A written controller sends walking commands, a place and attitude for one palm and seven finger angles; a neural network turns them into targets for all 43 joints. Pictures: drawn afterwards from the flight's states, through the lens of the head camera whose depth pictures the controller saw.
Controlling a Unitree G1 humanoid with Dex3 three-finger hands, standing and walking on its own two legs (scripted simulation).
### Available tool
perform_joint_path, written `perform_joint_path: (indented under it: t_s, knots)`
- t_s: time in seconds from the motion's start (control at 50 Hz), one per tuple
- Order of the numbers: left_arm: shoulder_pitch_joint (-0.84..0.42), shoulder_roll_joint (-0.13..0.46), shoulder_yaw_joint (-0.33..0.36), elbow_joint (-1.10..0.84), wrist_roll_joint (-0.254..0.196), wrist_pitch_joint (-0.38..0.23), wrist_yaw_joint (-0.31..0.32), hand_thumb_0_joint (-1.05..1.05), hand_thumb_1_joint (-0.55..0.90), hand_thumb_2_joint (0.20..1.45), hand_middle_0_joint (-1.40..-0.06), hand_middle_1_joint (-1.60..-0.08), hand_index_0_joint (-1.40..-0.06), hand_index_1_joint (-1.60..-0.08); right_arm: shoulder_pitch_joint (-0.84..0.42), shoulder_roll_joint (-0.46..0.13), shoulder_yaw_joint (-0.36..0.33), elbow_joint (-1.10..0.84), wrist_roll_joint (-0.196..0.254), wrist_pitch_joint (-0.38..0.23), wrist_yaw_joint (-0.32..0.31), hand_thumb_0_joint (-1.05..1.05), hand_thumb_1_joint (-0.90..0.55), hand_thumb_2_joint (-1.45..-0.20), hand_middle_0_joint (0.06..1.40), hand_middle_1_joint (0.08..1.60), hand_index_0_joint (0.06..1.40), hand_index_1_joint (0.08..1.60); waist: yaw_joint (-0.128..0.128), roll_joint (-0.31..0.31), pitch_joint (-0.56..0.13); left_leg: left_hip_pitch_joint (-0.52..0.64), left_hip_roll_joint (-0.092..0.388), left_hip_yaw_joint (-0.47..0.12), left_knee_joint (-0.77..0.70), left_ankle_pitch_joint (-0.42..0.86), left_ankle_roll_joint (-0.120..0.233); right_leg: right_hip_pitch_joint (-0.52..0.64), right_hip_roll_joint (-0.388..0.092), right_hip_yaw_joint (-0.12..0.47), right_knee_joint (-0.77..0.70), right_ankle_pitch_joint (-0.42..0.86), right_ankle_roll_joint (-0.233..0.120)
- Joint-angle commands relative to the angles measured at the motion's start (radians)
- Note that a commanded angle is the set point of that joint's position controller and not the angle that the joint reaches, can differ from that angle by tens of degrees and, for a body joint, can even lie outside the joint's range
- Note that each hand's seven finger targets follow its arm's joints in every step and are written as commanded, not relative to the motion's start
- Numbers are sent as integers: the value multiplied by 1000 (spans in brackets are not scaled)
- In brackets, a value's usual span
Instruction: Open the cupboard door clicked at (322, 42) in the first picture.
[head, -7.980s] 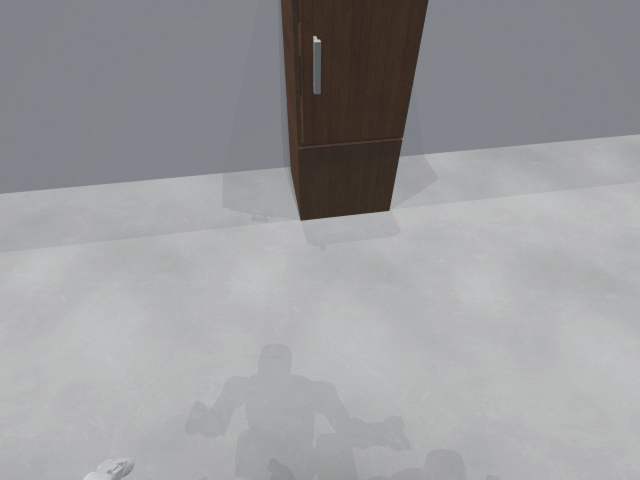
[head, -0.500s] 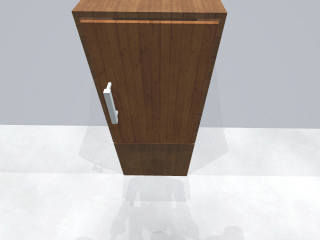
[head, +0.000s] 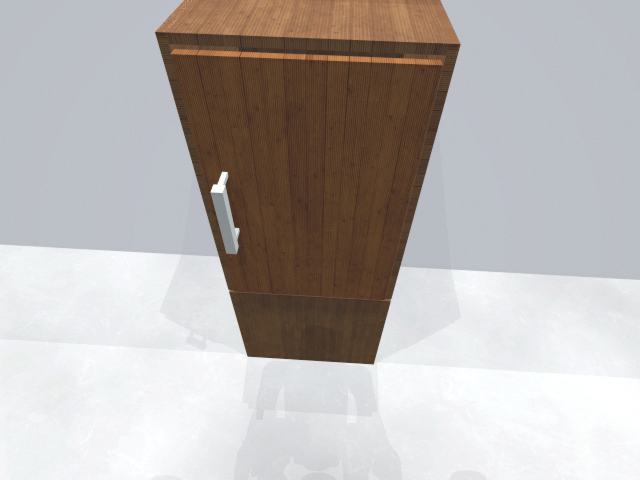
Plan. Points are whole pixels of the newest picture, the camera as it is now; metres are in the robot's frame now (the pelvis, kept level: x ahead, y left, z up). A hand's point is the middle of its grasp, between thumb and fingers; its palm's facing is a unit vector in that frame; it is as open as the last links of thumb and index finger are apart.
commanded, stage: look again from close up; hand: left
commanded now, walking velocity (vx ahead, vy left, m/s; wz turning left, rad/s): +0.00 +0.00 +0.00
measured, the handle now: (228, 214) +0.57 +0.22 -0.05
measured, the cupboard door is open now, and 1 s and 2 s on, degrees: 0 0 0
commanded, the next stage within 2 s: raise the hand with hooked fingers in 0.56 s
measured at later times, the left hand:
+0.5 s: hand out of the picture +0.00 +0.23 -0.18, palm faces +0.00 -0.98 -0.20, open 7.4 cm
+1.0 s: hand (168, 426) +0.19 +0.20 -0.03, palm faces +0.00 -1.00 +0.01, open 8.1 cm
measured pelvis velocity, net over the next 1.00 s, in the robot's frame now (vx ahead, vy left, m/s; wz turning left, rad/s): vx -0.04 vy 0.03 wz -0.01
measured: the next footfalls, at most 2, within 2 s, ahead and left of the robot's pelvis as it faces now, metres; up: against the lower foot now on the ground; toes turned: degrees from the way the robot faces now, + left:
none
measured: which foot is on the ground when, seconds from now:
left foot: down 0.00-1.00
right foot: down 0.00-1.00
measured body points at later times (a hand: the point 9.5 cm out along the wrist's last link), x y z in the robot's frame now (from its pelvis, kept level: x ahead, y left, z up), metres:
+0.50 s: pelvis -0.02 +0.05 -0.01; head -0.01 +0.05 +0.44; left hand +0.00 +0.28 -0.16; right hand -0.04 -0.15 -0.17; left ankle -0.03 +0.14 -0.74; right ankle -0.03 -0.07 -0.74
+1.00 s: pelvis -0.04 +0.03 -0.06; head +0.00 +0.05 +0.39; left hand +0.18 +0.26 -0.03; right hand +0.15 -0.24 -0.10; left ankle -0.03 +0.14 -0.74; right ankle -0.03 -0.07 -0.74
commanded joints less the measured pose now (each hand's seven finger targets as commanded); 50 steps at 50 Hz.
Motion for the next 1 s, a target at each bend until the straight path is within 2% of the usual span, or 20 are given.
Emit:
perform_joint_path:
  t_s: [0.0,0.02,0.04,0.06,0.1,0.14,0.2,0.24,0.3,0.62,0.64,0.66,0.68,0.7,0.72,0.74,0.78,0.86,0.9,0.98]
  knots:
    - [70,97,17,-21,3,-13,7,0,900,900,-200,-300,-200,-300,78,-60,-7,-9,4,-7,-4,0,-900,-900,200,300,200,300,-8,-5,54,1,49,-32,-46,179,47,-60,-152,123,-102,289,27]
    - [71,95,17,-22,3,-13,7,0,900,900,-200,-300,-200,-300,79,-61,-5,-11,4,-8,-3,0,-900,-900,200,300,200,300,-8,1,55,-2,48,-35,-49,184,48,-61,-152,126,-102,282,27]
    - [187,143,26,6,21,-50,48,0,900,900,-200,-300,-200,-300,-57,-104,-11,-90,11,-26,13,0,-900,-900,200,300,200,300,53,-81,91,-164,16,32,241,27,22,-64,-235,250,-75,895,131]
    - [160,173,28,-42,22,-60,42,0,900,900,-200,-300,-200,-300,15,-52,-11,-133,9,-8,17,0,-900,-900,200,300,200,300,-13,-79,34,-204,-10,-45,294,-143,53,-16,-288,250,-59,895,103]
    - [75,155,27,-70,23,-59,28,0,900,900,-200,-300,-200,-300,47,-27,-10,-124,9,-6,26,0,-900,-900,200,300,200,300,-34,2,-9,-152,11,-21,247,-133,57,-61,-254,175,-61,578,-33]
    - [47,139,22,-99,21,-55,22,0,900,900,-200,-300,-200,-300,104,-42,-7,-121,2,-15,30,0,-900,-900,200,300,200,300,-51,-64,-47,-77,-15,-20,116,-32,53,-94,-203,153,-34,298,-39]
    - [52,87,18,-109,14,-35,16,0,900,900,-200,-300,-200,-300,126,-92,-6,-121,-10,-37,24,0,-900,-900,200,300,200,300,-24,53,4,-124,64,-103,10,95,95,-127,-114,110,29,60,6]
    - [56,92,17,-104,13,-27,10,0,900,900,-200,-300,-200,-300,91,-96,1,-127,-8,-37,20,0,-900,-900,200,300,200,300,-6,119,36,-166,61,-122,-24,116,105,-102,-100,100,55,57,12]
    - [63,95,13,-96,17,-19,3,0,900,900,-200,-300,-200,-300,82,-100,5,-135,-5,-38,17,0,-900,-900,200,300,200,300,4,58,95,-209,54,-128,-69,25,112,-109,-100,100,43,25,19]
    - [56,112,12,-91,14,-16,2,0,900,900,-200,-300,-200,-300,98,-107,8,-89,-1,-46,14,0,-900,-900,200,300,200,300,1,4,30,-114,34,-102,-63,137,114,-94,-126,116,47,118,29]
    - [111,143,7,-59,20,-24,40,0,900,900,-200,-300,-200,-300,8,-160,0,-157,14,-40,25,0,-900,-900,200,300,200,300,28,-107,57,-168,57,-82,105,266,82,-123,-164,146,11,309,43]
    - [-633,390,151,-1656,-167,-232,41,0,877,890,-202,-315,-202,-315,26,-321,-33,-511,56,-195,-9,0,-900,-900,200,300,200,300,-108,113,-467,126,-54,-89,31,395,64,-84,-54,57,108,339,25]
    - [-179,307,121,-1382,-90,-170,74,0,853,880,-203,-330,-203,-330,-58,-217,12,-434,46,-295,-41,0,-900,-900,200,300,200,300,-7,261,-438,198,-3,-82,7,563,38,-140,-43,48,188,130,15]
    - [-143,223,74,-1243,-108,-117,120,0,830,870,-205,-345,-205,-345,-39,-205,-9,-357,48,-323,-42,0,-900,-900,200,300,200,300,-35,226,-338,98,-6,-81,0,490,8,-203,-42,23,215,20,31]
    - [144,-23,-60,-1032,-122,-19,115,0,807,860,-207,-360,-207,-360,-11,-170,-13,-345,60,-318,-27,0,-900,-900,200,300,200,300,-45,142,-183,7,-2,-105,-19,392,21,-281,-48,12,205,-32,43]
    - [2,-4,-62,-1218,-162,-45,92,0,783,850,-208,-375,-208,-375,-33,-214,-23,-424,66,-325,-22,0,-900,-900,200,300,200,300,-46,102,-75,-82,-15,-116,9,266,34,-280,-53,4,183,4,44]
    - [3,87,31,-1185,-138,-143,60,0,737,830,-212,-405,-212,-405,-45,-252,-46,-474,38,-344,-22,0,-900,-900,200,300,200,300,-71,-10,-41,-197,-55,-108,117,132,50,-332,-45,-9,142,39,38]
    - [324,21,111,-916,-188,-373,-119,0,643,790,-218,-465,-218,-465,-96,-245,-80,-594,15,-327,21,0,-900,-900,200,300,200,300,26,-325,-68,-468,-75,-79,316,44,41,-516,-23,-38,338,-43,34]
    - [413,103,224,-885,-233,-501,-254,0,597,770,-222,-495,-222,-495,-117,-251,-101,-653,20,-311,53,0,-900,-900,200,300,200,300,86,-183,-140,-526,-100,-47,397,76,22,-494,-27,-9,440,42,12]
    - [281,247,342,-1004,-260,-631,-400,0,503,730,-228,-555,-228,-555,-170,-255,-104,-770,22,-287,69,0,-900,-900,200,300,200,300,95,9,-324,-645,-114,-7,552,78,41,-536,-39,58,592,121,11]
